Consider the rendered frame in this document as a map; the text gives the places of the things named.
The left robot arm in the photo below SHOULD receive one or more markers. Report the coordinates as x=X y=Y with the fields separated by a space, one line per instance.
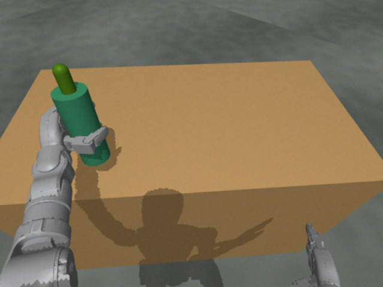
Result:
x=39 y=256

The left robot hand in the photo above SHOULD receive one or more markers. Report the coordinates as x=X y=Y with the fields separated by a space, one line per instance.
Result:
x=52 y=131

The right robot hand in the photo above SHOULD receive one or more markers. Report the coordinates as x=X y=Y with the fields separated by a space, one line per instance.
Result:
x=320 y=262

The bottle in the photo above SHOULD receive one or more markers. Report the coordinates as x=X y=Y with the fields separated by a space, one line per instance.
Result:
x=75 y=106

